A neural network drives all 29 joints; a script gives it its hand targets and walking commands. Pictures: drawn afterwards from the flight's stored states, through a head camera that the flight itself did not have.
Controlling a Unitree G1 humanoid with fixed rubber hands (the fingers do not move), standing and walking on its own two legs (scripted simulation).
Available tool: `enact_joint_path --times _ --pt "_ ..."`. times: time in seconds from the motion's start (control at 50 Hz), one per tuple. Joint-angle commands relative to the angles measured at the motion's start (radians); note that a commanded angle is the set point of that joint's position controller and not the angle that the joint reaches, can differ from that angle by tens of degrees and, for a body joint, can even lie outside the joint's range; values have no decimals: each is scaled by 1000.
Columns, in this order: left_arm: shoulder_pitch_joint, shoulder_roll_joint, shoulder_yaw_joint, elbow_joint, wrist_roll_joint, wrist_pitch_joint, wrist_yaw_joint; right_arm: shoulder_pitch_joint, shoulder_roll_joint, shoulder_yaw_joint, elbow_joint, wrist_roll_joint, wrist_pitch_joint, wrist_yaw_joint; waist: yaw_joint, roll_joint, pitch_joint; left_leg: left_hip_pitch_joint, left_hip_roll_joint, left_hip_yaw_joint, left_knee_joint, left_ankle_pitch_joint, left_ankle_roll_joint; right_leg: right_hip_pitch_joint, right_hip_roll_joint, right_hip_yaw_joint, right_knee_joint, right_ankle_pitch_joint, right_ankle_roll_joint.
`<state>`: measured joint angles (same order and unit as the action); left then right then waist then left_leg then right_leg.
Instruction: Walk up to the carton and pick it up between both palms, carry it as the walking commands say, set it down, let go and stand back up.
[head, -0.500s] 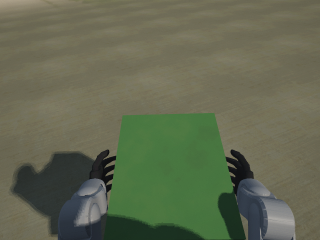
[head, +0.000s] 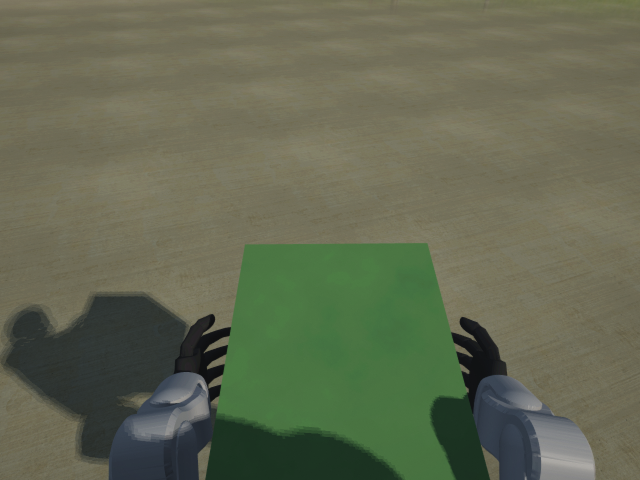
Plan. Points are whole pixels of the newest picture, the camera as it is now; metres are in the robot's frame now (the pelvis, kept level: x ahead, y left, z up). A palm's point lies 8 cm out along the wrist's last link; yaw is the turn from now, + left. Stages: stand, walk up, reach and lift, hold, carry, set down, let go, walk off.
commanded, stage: carry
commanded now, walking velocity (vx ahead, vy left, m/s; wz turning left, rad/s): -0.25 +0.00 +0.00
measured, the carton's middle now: (337, 388) +0.25 +0.01 +0.03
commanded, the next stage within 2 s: none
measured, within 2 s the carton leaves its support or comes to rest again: neither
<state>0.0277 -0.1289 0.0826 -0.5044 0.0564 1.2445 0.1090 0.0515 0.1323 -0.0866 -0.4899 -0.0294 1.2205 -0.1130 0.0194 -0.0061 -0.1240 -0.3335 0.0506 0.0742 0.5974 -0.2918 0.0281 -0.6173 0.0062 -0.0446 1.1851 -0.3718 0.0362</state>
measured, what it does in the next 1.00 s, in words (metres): walks backwards, turning left: right foot, then left foot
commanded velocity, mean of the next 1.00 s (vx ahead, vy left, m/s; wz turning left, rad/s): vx -0.06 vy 0.00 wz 0.46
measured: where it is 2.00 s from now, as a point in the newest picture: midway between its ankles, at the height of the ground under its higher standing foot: outside the picture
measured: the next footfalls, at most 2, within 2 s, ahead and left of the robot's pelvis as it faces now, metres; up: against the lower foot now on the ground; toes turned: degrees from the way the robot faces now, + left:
right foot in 0.14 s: -0.03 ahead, -0.11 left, +0.00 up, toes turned -6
left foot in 0.50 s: -0.16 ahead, +0.14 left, +0.00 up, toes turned +8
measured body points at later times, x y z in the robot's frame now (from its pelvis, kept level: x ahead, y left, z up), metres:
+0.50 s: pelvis -0.18 +0.02 +0.00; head -0.21 +0.02 +0.45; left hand +0.06 +0.18 +0.09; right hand +0.07 -0.14 +0.09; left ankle -0.21 +0.14 -0.73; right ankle -0.07 -0.11 -0.73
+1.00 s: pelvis -0.27 +0.05 +0.01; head -0.27 +0.03 +0.45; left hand -0.09 +0.26 +0.08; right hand +0.00 -0.05 +0.07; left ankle -0.28 +0.16 -0.67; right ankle -0.26 -0.08 -0.73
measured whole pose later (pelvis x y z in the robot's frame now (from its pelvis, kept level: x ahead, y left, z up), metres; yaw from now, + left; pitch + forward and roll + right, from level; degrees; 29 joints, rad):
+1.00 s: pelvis -0.27 +0.05 +0.01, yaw +17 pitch +4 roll +1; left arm 0.09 -0.14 0.06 -0.55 0.05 1.19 0.10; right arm 0.08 0.13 -0.08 -0.57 -0.03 1.23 -0.11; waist -0.02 0.02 -0.11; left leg -0.58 0.00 0.09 0.98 -0.38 -0.02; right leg -0.28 -0.11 -0.13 0.53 -0.31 0.03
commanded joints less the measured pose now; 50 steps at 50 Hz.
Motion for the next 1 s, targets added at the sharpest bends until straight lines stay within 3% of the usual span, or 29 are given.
enact_joint_path --times 0.0,0.06,0.1,0.12,0.14,0.16,0.18,0.22,0.24,0.28,0.3,0.34,0.42,0.46,0.48,0.5,0.52,0.56,0.6,0.64,0.68,0.76,0.8,0.82,0.84,0.86,0.9,0.96,0.98 --pt "-466 -781 -706 -101 -314 -37 -95 -477 707 620 -179 254 -37 103 -26 187 -161 134 200 -160 -147 323 115 54 16 -38 -203 -80 3" --pt "-310 -723 -660 -72 -283 -33 -85 -383 676 648 -164 238 -25 89 -18 243 -262 253 249 -222 -56 744 123 187 3 -31 -579 -69 -29" --pt "-228 -698 -611 -10 -247 -30 -94 -378 643 671 -165 244 -24 94 -13 139 -266 147 198 -175 17 671 58 346 -56 -19 -792 235 -36" --pt "-236 -709 -608 -9 -259 -32 -109 -364 670 692 -162 230 -19 89 -19 -41 -245 -10 132 -161 89 400 34 480 -144 127 -820 452 -60" --pt "-300 -701 -623 -61 -258 -39 -107 -414 697 700 -167 237 -17 92 -19 -262 -192 -261 57 -88 177 -81 -14 620 -309 254 -802 848 -101" --pt "-335 -715 -607 -77 -261 -43 -116 -525 692 723 -223 261 -14 94 -5 -421 -131 -278 3 13 383 -345 -43 466 -468 341 -780 953 -230" --pt "-302 -689 -607 -86 -246 -42 -118 -473 689 714 -186 255 -5 98 -4 -318 -129 -228 -7 -37 527 -337 -44 356 -425 349 -823 790 -263" --pt "-361 -749 -639 -128 -268 -46 -124 -515 761 719 -171 295 -22 115 -11 -28 -108 -179 -10 -55 567 -196 -39 244 -302 173 -829 455 -197" --pt "-375 -747 -634 -158 -250 -59 -123 -516 777 733 -176 308 -29 125 -13 -64 -98 -216 -8 -55 593 -145 -48 245 -270 174 -862 200 -164" --pt "-361 -719 -620 -131 -243 -51 -119 -516 745 717 -184 297 -24 117 -11 -103 -129 -222 -16 -28 498 -107 -63 334 -245 189 -912 16 -129" --pt "-310 -708 -610 -72 -245 -45 -123 -478 704 710 -172 285 -18 113 -14 -172 -129 -198 -6 -34 479 -91 -62 300 -265 148 -924 -16 -145" --pt "-344 -700 -646 -168 -263 -65 -115 -479 703 726 -223 302 -25 115 -6 -152 -164 -168 -12 -1 267 -178 -64 374 -283 206 -908 13 -172" --pt "-316 -701 -627 -108 -250 -54 -99 -447 690 689 -155 289 -11 116 -18 -198 -199 -18 -46 51 -91 -101 -36 382 -273 134 -854 -23 -137" --pt "-279 -684 -622 -74 -235 -48 -86 -415 662 663 -140 272 -4 118 -15 -15 -200 131 1 1 -225 14 -34 288 -250 49 -722 109 -55" --pt "-289 -640 -612 -52 -208 -45 -79 -418 667 658 -96 279 -4 122 -19 159 -174 202 151 -220 -309 -92 -4 135 -198 -1 -593 30 -18" --pt "-347 -624 -644 -101 -237 -36 -84 -318 632 623 -22 231 10 121 -45 341 -96 109 324 -446 -394 -95 90 -32 -84 -114 -415 -107 66" --pt "-410 -665 -653 -118 -233 -31 -91 -384 649 638 -72 234 2 129 -49 258 44 -126 378 -493 -428 -130 172 -11 -87 -8 -204 -139 47" --pt "-381 -712 -631 -65 -249 -43 -109 -518 692 676 -149 271 -10 130 -33 28 10 -174 255 -319 -346 -141 135 39 -69 -5 -47 2 35" --pt "-393 -762 -688 -96 -298 -52 -120 -507 684 661 -203 269 -35 125 -25 89 -46 -122 186 -252 -299 -111 87 29 -85 3 -55 14 30" --pt "-393 -766 -700 -104 -313 -54 -106 -452 711 644 -164 271 -37 119 -33 197 -105 -25 156 -296 -259 -1 110 18 -64 -12 -184 16 29" --pt "-425 -774 -715 -156 -328 -63 -94 -391 720 642 -175 272 -32 123 -39 196 -160 73 160 -303 -212 161 110 75 -13 -56 -310 -32 41" --pt "-314 -753 -685 -95 -294 -47 -102 -388 687 665 -176 255 -27 115 -11 230 -149 -53 115 -351 -207 70 80 315 8 -37 -678 -43 13" --pt "-312 -701 -665 -121 -292 -47 -110 -336 652 658 -138 237 -21 109 -10 59 -229 -184 52 -283 -47 6 15 559 -118 87 -882 3 -15" --pt "-228 -728 -619 -13 -273 -43 -110 -418 674 687 -219 257 -29 98 -14 -195 -206 -353 -50 -148 159 -76 -45 671 -354 295 -923 127 -57" --pt "-310 -700 -649 -101 -290 -60 -112 -384 660 670 -182 242 -22 102 -13 -322 -149 -435 -49 -16 328 -259 -53 559 -551 384 -885 320 -199" --pt "-307 -729 -634 -112 -274 -72 -116 -503 696 729 -275 285 -36 104 -12 -249 -147 -375 4 -38 449 -221 -62 472 -506 291 -885 323 -213" --pt "-363 -777 -652 -149 -283 -77 -127 -508 751 730 -229 294 -42 117 -19 -38 -62 -304 -16 -31 466 -122 -51 396 -363 109 -830 348 -121" --pt "-364 -699 -634 -186 -267 -76 -115 -468 731 739 -187 299 -24 120 -17 -177 -104 -243 -33 31 369 -65 -57 416 -297 -16 -783 269 -85" --pt "-246 -722 -600 -99 -258 -71 -113 -498 718 763 -270 321 -30 111 -12 -260 -119 -237 -22 40 291 -63 -52 463 -298 -34 -755 417 -92"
